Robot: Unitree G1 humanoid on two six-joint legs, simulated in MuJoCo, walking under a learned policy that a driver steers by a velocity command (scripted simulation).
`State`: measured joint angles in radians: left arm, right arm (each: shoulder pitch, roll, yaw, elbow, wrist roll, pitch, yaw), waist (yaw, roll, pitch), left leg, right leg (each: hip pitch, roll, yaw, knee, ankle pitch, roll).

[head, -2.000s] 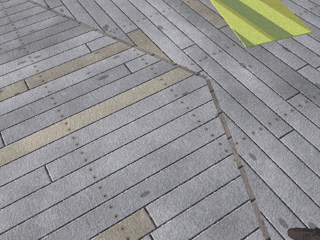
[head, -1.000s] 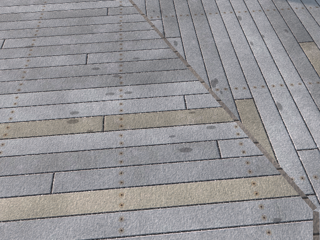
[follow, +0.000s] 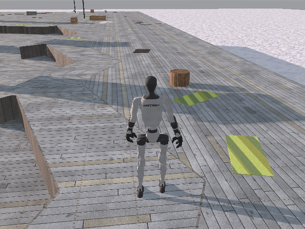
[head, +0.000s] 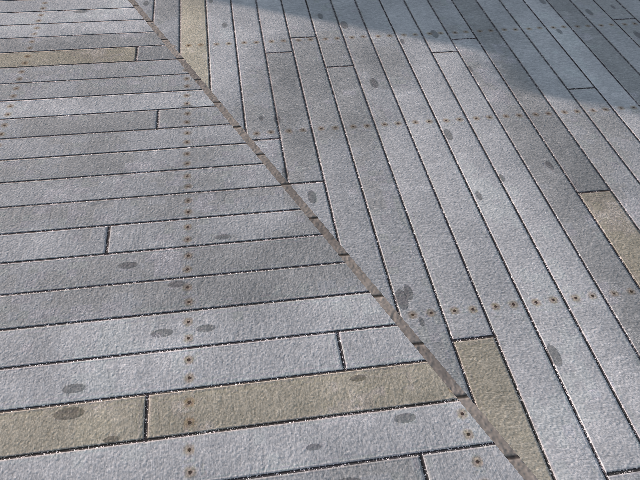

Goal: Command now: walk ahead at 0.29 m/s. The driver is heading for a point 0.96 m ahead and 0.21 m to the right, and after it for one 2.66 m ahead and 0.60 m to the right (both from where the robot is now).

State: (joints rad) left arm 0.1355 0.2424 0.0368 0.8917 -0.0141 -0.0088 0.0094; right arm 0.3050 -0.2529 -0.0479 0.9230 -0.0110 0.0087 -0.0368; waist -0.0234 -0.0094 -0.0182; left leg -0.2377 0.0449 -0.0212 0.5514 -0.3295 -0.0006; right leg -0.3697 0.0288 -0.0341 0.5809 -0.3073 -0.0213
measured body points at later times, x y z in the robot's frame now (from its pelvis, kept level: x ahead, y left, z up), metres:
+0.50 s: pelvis +0.17 -0.04 +0.01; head +0.19 -0.05 +0.46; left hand +0.19 +0.23 -0.12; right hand +0.31 -0.31 -0.11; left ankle +0.30 +0.12 -0.68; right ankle +0.11 -0.14 -0.74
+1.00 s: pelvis +0.30 -0.01 +0.00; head +0.33 -0.02 +0.45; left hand +0.41 +0.27 -0.13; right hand +0.41 -0.29 -0.12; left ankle +0.39 +0.09 -0.74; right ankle +0.30 -0.14 -0.70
